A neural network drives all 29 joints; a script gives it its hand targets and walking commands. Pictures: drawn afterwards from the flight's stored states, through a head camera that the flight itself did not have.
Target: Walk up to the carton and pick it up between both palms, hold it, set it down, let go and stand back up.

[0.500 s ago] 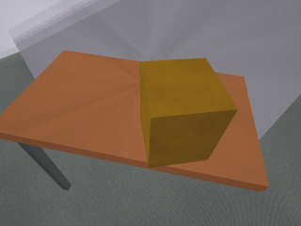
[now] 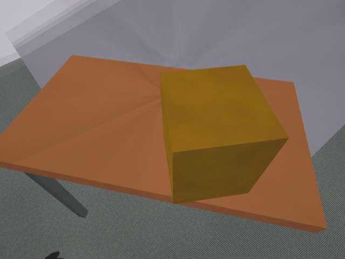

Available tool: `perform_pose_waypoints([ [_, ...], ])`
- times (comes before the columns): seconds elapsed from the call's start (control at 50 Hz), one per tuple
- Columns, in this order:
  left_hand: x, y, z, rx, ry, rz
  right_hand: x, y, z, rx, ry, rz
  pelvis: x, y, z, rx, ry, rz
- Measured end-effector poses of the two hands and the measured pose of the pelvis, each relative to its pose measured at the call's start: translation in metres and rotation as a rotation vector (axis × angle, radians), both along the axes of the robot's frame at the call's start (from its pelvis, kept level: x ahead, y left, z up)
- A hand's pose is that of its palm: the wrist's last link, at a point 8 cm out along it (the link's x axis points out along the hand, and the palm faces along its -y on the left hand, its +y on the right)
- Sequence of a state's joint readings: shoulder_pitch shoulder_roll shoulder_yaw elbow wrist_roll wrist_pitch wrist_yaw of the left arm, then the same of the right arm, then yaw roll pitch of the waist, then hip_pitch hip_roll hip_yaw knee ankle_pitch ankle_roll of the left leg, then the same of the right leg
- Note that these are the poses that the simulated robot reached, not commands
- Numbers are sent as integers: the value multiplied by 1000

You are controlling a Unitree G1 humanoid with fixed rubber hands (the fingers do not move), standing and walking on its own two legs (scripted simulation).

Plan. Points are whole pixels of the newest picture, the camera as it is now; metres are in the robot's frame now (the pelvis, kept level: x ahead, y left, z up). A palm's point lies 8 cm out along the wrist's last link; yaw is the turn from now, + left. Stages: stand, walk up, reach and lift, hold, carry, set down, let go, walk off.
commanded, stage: walk up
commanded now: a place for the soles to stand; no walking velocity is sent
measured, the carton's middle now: (207, 138) +0.38 -0.07 +0.06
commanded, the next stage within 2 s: none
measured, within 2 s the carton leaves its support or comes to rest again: neither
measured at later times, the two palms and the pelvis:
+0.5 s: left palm out of the picture +0.10 +0.34 -0.09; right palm out of the picture +0.13 -0.29 -0.11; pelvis +0.01 +0.02 +0.00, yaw -4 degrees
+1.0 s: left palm out of the picture +0.08 +0.31 -0.10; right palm out of the picture +0.03 -0.31 -0.11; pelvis -0.03 +0.02 +0.01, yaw -8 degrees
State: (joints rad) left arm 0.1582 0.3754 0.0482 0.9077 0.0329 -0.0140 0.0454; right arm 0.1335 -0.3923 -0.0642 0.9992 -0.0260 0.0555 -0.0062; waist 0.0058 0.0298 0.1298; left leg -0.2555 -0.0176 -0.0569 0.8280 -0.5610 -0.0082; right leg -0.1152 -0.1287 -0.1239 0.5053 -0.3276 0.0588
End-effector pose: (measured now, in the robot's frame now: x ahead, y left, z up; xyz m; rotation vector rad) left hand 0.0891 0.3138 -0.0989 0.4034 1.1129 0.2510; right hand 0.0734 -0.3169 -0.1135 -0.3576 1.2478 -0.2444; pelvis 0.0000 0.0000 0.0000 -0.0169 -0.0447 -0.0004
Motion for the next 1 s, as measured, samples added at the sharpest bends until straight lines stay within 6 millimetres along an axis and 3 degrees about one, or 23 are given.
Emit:
perform_pose_waypoints([
  [0.16,-30,24,-19,-25,124,57,42,22,3,14,-95,38,10,18,-8,28,-48,-18],
  [0.32,-17,14,-11,-10,121,8,69,27,3,48,-163,34,12,15,-5,15,-43,-35],
  [0.4,-5,18,-1,-1,100,-24,74,29,2,55,-170,30,12,20,-2,21,-33,-48],
  [0.5,13,28,7,7,52,-37,61,28,5,48,-151,19,8,23,2,29,-36,-65],
  [0.66,25,29,2,-3,38,-67,19,23,13,34,-119,-60,-3,25,3,31,-44,-100],
  [0.84,6,7,-5,-33,77,-100,-16,13,12,41,-111,-104,-20,18,5,28,-49,-123],
  [1.0,-11,0,2,-27,98,-108,-43,7,6,56,-90,-128,-32,15,7,25,-38,-129],
])
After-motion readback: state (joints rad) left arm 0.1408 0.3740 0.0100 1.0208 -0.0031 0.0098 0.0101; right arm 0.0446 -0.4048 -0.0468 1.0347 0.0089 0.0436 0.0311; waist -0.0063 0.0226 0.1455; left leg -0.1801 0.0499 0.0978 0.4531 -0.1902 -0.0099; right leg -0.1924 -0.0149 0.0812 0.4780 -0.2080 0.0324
